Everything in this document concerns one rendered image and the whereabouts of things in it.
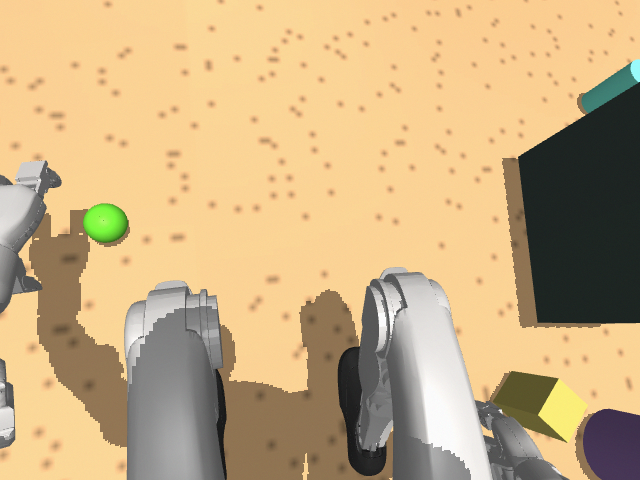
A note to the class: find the right robot arm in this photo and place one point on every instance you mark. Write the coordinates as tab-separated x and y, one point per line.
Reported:
537	469

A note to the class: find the left robot arm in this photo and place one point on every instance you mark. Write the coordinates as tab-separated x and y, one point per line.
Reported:
9	264

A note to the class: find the right robot foot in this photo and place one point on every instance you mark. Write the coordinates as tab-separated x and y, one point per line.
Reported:
349	387

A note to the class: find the right robot hand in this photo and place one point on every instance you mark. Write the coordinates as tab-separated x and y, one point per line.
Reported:
511	444

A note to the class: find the left robot hand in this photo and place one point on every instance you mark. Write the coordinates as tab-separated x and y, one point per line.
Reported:
21	212

